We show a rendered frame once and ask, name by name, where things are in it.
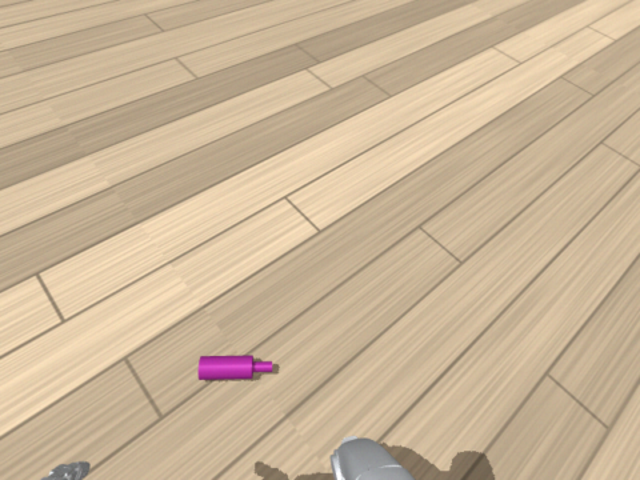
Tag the left robot hand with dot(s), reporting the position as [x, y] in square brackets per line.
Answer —
[73, 471]

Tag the bottle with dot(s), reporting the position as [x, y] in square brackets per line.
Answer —
[230, 367]

